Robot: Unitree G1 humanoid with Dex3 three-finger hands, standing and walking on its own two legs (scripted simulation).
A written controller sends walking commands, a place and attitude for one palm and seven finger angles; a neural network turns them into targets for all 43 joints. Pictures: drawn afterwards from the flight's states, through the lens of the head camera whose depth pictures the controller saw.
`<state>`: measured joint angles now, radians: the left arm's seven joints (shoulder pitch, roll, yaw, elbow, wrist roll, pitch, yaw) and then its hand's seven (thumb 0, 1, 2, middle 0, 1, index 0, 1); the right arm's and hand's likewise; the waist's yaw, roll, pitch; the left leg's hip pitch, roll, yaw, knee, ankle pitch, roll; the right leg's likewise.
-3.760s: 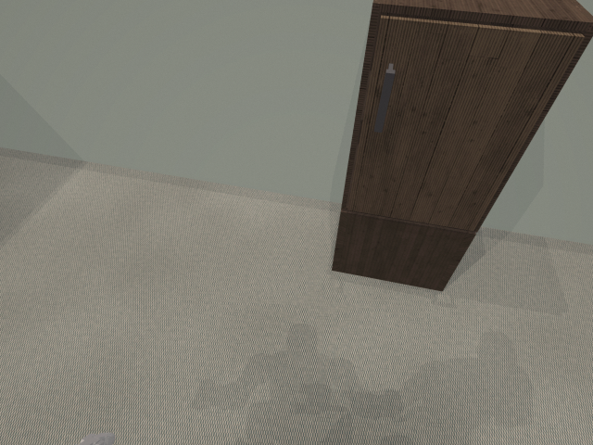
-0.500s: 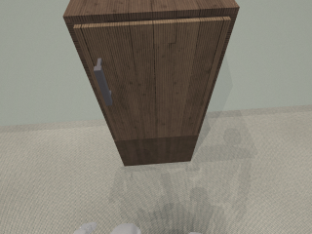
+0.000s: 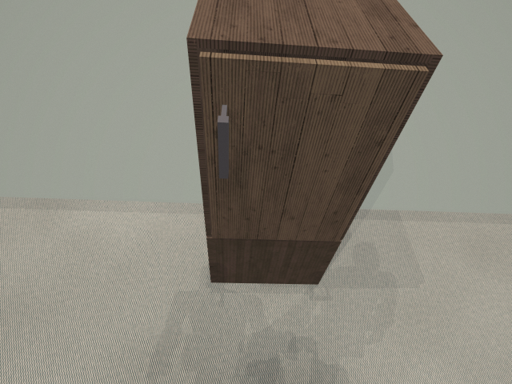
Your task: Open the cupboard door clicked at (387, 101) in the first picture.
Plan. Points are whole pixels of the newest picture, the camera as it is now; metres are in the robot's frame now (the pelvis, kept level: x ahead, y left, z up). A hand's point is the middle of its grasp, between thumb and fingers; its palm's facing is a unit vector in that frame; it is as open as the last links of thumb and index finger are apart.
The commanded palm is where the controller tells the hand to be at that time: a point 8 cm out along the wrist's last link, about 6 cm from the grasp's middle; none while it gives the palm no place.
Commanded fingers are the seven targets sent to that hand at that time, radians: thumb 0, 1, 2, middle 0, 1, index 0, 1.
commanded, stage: come to a stop and stand still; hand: left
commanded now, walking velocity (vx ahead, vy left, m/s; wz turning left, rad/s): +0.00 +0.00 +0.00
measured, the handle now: (224, 143) +0.55 +0.12 +0.04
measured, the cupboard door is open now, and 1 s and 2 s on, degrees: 0 0 0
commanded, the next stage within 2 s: look again from close up in 1.34 s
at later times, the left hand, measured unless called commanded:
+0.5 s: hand out of the picture -0.05 +0.12 -0.18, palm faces +0.01 -0.99 -0.16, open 7.3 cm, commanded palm none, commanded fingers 0.00 0.90 0.90 -0.20 -0.30 -0.20 -0.30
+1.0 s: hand out of the picture -0.05 +0.10 -0.18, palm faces +0.04 -0.99 -0.13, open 7.3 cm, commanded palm none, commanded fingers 0.00 0.90 0.90 -0.20 -0.30 -0.20 -0.30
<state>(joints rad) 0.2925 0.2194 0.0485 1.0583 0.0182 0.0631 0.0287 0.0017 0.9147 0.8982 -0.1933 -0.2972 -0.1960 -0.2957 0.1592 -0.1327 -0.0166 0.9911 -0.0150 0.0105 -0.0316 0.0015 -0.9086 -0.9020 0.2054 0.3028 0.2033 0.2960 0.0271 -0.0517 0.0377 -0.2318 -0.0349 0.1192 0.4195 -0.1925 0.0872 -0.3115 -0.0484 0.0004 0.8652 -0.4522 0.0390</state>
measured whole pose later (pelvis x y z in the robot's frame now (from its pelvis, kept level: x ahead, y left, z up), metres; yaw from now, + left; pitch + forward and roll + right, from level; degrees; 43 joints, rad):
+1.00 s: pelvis -0.02 -0.04 +0.00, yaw -1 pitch -1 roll +0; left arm 0.35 0.08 -0.01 1.15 0.01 -0.01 0.05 0.00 0.91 0.90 -0.19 -0.30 -0.20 -0.30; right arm 0.29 -0.11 -0.01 1.18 -0.01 0.00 -0.04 0.01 -0.92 -0.90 0.20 0.30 0.20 0.30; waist 0.00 -0.01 0.02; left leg -0.22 0.02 0.11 0.40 -0.16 0.02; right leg -0.09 0.02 -0.05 0.41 -0.30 -0.04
